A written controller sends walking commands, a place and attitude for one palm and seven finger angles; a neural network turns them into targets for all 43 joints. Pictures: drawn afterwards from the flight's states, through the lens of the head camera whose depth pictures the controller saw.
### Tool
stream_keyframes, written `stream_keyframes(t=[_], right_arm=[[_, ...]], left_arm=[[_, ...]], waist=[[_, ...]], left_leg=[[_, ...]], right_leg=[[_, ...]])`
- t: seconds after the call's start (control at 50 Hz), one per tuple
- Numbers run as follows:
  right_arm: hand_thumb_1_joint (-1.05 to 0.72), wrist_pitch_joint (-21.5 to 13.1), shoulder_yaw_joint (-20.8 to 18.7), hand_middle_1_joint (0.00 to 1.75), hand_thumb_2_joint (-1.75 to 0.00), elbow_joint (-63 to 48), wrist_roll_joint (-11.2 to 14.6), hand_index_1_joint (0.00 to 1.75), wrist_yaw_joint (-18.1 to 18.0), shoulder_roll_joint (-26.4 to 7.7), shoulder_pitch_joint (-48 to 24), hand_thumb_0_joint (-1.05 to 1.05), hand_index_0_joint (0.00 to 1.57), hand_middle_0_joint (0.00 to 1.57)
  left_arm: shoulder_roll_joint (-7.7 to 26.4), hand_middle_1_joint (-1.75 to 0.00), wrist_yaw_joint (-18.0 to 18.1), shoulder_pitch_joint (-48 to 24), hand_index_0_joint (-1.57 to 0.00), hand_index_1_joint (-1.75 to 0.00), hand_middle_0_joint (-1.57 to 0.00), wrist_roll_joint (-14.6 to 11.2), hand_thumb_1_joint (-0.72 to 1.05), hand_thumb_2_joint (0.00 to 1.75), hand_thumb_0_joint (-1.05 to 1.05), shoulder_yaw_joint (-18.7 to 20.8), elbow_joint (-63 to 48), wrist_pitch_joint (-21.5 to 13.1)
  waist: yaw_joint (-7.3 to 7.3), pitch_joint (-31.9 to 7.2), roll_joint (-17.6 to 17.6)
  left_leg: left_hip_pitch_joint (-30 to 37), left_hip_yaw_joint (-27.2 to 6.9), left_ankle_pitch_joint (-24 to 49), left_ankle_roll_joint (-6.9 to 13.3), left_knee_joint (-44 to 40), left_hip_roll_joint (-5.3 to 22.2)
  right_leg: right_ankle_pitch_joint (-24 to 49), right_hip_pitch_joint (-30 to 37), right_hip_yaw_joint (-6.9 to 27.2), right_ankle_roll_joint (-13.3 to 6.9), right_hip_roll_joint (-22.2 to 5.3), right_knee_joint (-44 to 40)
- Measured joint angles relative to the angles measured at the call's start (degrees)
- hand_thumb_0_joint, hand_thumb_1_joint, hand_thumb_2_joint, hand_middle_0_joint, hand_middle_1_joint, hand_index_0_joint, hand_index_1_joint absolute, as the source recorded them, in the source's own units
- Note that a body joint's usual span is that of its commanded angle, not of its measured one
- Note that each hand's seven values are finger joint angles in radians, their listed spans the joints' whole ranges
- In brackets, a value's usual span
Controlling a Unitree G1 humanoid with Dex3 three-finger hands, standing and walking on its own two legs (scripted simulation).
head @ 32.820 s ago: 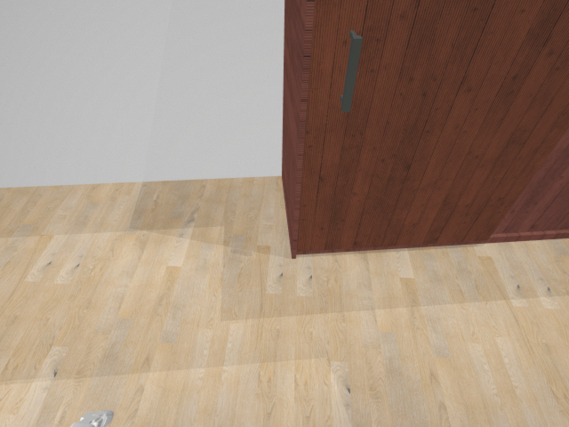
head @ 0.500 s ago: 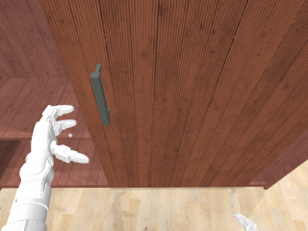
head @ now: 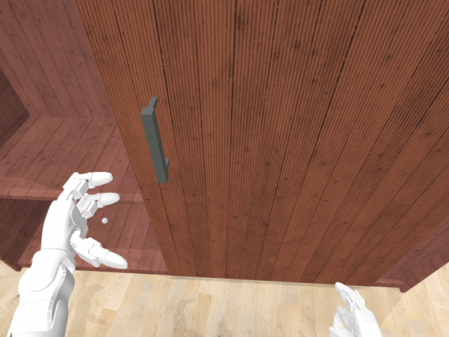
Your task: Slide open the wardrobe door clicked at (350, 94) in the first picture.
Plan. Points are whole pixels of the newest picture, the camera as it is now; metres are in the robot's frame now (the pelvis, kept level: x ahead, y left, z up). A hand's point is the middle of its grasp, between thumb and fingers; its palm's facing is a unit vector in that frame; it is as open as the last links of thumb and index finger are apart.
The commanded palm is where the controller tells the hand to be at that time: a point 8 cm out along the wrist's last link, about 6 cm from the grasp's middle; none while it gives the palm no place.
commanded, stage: draw the hand back to the body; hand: left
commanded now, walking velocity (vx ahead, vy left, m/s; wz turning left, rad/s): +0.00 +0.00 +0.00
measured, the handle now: (158, 142) +0.46 +0.19 +0.10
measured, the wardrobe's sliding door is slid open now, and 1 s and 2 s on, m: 0.69 0.69 0.69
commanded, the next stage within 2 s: step back with the hand held close in 1.50 s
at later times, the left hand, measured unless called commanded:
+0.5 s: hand (69, 235) +0.22 +0.24 +0.13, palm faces +0.20 -0.97 -0.17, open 14.4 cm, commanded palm +0.18 +0.29 +0.14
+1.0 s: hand (32, 227) +0.21 +0.27 +0.17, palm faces +0.41 -0.84 -0.35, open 10.0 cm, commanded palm +0.16 +0.31 +0.18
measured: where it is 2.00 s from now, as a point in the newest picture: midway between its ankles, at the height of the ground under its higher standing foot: outside the picture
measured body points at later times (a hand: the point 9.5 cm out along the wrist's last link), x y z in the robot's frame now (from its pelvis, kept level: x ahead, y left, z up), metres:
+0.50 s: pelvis +0.00 +0.00 +0.01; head -0.03 -0.01 +0.46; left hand +0.20 +0.29 +0.14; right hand +0.18 -0.24 -0.05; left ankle +0.02 +0.10 -0.72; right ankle +0.00 -0.10 -0.72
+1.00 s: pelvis +0.01 +0.02 +0.02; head -0.02 +0.01 +0.47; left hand +0.18 +0.32 +0.19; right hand +0.19 -0.20 -0.06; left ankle +0.02 +0.10 -0.72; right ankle +0.00 -0.10 -0.72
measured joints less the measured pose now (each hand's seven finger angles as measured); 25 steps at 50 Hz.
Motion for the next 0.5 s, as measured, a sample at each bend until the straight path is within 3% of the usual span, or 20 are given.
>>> stream_keyframes(t=[0.04, 0.1, 0.18, 0.28, 0.44, 0.5], right_arm=[[-0.9, -0.76, 0.21, 0.3, -0.9, 0.83, 0.03, 0.3, -0.6, -0.03, 0.13, 0.02, 0.2, 0.2], [-0.9, -1.68, -0.13, 0.3, -0.9, 0.87, 0.36, 0.3, -0.58, -0.07, 1.15, 0.02, 0.2, 0.2], [-0.9, -2.26, -0.81, 0.3, -0.9, -0.38, 0.97, 0.3, -0.13, -0.75, 2.59, 0.02, 0.2, 0.2], [-0.9, -3.18, -1.45, 0.3, -0.9, -1.28, 1.1, 0.3, -0.14, -1.28, 3.5, 0.02, 0.2, 0.2], [-0.9, -5.82, -1.07, 0.3, -0.9, -0.32, 0.92, 0.3, -0.38, -1.26, 2.48, 0.02, 0.2, 0.2], [-0.9, -4.87, -1.21, 0.3, -0.9, 0.01, -0.21, 0.3, -0.44, -0.64, 0.89, 0.02, 0.2, 0.2]], left_arm=[[0.63, -1.15, -4.63, -0.7, -0.25, -1.15, -0.25, -2.4, -0.55, 0.2, -0.01, 1.18, 0.33, -2.84], [2.05, -1.15, -8.63, 0.01, -0.25, -1.15, -0.25, -3.64, -0.55, 0.2, -0.01, 2.46, -0.55, -4.49], [2.79, -1.15, -10.02, 3.38, -0.25, -1.15, -0.25, -5.4, -0.55, 0.2, -0.01, 4.16, -2.17, -0.4], [2.11, -1.15, -8.61, 8.48, -0.25, -1.15, -0.25, -6.09, -0.55, 0.2, -0.01, 5.49, -6.31, 3.55], [1.49, -1.13, -7.9, 11.67, -0.25, -1.13, -0.25, -5.6, -0.52, 0.22, -0.01, 4.93, -14.62, 1.42], [2.76, -1.1, -0.16, 12.41, -0.25, -1.1, -0.25, 0.36, -0.47, 0.24, -0.01, 3.69, -16.81, 2.23]], waist=[[0.01, 0.11, -0.25], [-0.13, -0.71, -0.28], [-0.62, -1.98, 0.66], [-0.22, -2.23, 0.78], [1.2, -1.64, 0.46], [1.39, -0.76, 0.81]], left_leg=[[-0.02, 0.0, -0.06, -0.17, 0.17, 0.23], [0.34, 0.43, -0.18, -0.37, -0.1, 0.53], [1.19, 1.02, -0.1, -0.41, -0.99, 0.58], [2.1, 1.16, 0.23, -0.36, -1.83, 0.46], [3.46, 0.07, 0.52, -0.36, -1.81, 0.4], [5.0, 0.11, 1.3, -0.38, -3.21, 0.48]], right_leg=[[-0.04, -0.08, 0.02, -0.21, 0.22, 0.17], [-0.07, -0.05, 0.48, -0.38, 0.51, 0.11], [0.02, 0.39, 1.09, -0.3, 0.59, -0.4], [0.2, 1.14, 1.23, -0.22, 0.53, -0.94], [0.69, 3.41, 0.17, -0.27, 0.58, -2.0], [1.78, 5.14, 0.22, -0.28, 0.81, -3.94]])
